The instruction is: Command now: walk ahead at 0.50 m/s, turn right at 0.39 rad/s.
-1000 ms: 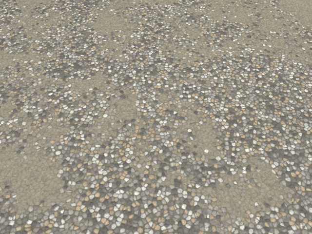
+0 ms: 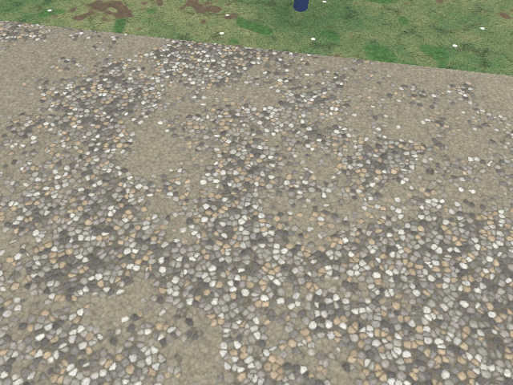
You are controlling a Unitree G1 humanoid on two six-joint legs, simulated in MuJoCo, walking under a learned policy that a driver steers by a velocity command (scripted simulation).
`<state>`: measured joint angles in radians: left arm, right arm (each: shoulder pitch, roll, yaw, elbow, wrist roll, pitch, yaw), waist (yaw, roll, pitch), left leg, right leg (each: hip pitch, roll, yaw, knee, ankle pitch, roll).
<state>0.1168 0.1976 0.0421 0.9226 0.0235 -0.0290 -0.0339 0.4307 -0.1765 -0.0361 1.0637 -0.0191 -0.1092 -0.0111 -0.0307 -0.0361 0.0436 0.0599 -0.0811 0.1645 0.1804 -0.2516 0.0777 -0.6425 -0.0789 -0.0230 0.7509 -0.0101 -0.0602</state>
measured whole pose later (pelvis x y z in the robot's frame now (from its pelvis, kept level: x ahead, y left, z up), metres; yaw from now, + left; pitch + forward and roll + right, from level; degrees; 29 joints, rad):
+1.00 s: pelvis +0.54 -0.10 +0.00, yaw -34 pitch +1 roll +1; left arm 0.17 0.30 0.07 0.76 0.04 0.00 -0.06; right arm 0.35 -0.25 -0.05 0.85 -0.02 -0.09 0.00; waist -0.03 -0.05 0.03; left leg -0.09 -0.01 0.16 0.29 -0.21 0.03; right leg -0.66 -0.05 0.03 1.04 -0.18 -0.04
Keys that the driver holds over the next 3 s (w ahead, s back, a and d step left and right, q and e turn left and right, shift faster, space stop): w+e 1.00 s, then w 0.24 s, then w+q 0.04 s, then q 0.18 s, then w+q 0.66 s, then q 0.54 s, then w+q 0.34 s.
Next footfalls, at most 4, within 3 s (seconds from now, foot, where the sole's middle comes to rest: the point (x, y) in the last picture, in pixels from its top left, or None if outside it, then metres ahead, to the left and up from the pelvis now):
0.16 right None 0.24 -0.09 -0.78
0.70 left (267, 340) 0.60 -0.02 -0.78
1.22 right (385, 311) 0.68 -0.36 -0.78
1.78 left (354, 229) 0.96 -0.31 -0.78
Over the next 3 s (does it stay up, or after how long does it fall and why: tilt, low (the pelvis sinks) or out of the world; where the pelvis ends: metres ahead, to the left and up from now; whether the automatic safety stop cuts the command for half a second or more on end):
stays up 1.17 -0.41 0.01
